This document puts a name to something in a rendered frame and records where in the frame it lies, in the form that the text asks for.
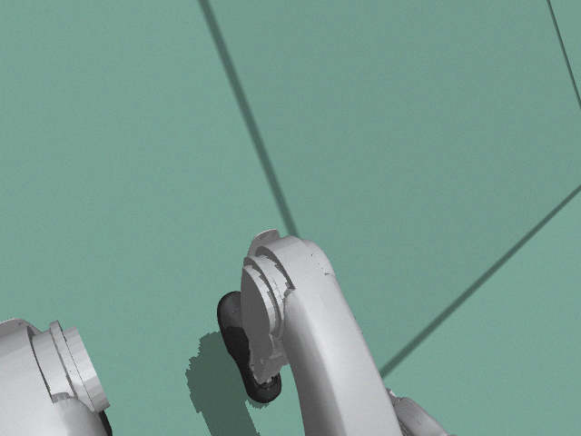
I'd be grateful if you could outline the right robot foot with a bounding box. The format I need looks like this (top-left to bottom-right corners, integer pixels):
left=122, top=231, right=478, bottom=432
left=217, top=291, right=281, bottom=403

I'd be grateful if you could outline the right robot hand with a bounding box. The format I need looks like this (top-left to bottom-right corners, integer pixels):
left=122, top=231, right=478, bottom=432
left=386, top=388, right=449, bottom=436

